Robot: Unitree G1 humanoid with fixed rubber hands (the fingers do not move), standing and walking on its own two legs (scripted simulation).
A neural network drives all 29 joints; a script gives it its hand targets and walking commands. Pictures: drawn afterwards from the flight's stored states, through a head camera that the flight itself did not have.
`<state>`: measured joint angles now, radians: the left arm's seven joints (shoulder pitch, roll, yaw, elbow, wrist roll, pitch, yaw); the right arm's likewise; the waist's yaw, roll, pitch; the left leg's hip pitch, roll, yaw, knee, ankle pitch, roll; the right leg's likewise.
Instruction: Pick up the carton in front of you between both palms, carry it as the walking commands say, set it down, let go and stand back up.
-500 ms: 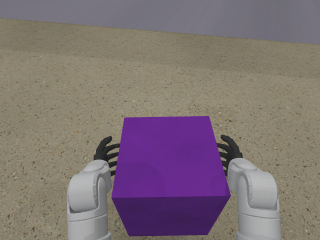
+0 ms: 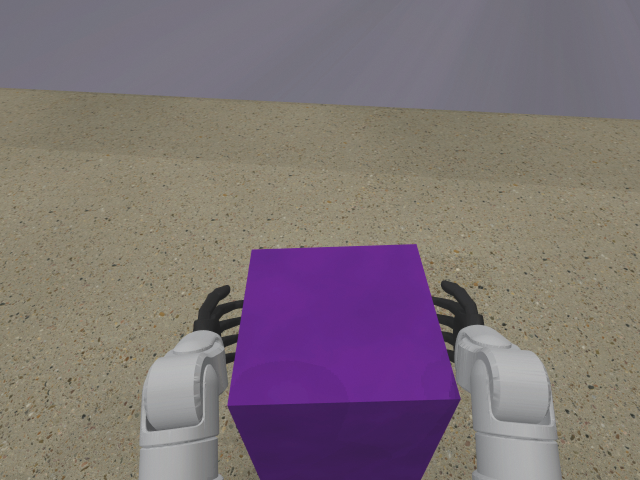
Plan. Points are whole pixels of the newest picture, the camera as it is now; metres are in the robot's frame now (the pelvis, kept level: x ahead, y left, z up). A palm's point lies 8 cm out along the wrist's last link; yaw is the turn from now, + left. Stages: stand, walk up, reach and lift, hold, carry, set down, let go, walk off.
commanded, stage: carry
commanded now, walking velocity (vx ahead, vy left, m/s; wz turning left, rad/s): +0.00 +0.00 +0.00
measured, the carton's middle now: (337, 368) +0.27 +0.00 +0.00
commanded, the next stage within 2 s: hold in 1.26 s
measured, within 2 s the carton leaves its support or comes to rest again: neither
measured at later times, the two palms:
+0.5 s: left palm (212, 370) +0.25 +0.15 +0.04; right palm (462, 367) +0.25 -0.15 +0.04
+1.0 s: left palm (207, 383) +0.23 +0.15 +0.04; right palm (464, 378) +0.23 -0.14 +0.04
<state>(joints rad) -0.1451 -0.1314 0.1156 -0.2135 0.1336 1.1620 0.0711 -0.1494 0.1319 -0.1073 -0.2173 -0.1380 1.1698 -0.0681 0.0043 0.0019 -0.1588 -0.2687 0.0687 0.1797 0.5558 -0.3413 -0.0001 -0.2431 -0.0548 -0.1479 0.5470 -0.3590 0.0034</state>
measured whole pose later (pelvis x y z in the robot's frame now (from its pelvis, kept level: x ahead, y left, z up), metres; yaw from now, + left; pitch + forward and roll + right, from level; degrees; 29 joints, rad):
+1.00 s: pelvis -0.05 +0.00 +0.00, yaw +0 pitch +2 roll +0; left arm -0.21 -0.14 0.18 0.18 0.24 0.74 0.02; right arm -0.21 0.14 -0.17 0.18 -0.24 0.73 -0.01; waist 0.00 0.00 -0.11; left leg -0.30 0.06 0.18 0.52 -0.25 0.02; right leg -0.28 -0.06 -0.15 0.52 -0.27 -0.01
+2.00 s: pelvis -0.08 +0.00 +0.01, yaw +1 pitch -9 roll +0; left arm -0.31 -0.17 0.28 0.33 0.32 0.72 -0.01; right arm -0.31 0.17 -0.28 0.34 -0.31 0.71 0.02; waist 0.00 -0.01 0.01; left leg -0.09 -0.03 -0.04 0.44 -0.19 0.01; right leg -0.06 0.03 0.05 0.45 -0.22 -0.01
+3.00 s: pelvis -0.12 -0.01 -0.14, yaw +1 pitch +36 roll +0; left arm -0.74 -0.11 0.47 0.59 0.26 0.25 0.03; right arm -0.75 0.09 -0.47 0.62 -0.24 0.24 -0.02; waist 0.00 0.00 -0.17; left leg -1.50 -0.08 -0.07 1.26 -0.40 -0.02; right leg -1.48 0.09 0.07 1.28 -0.44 0.01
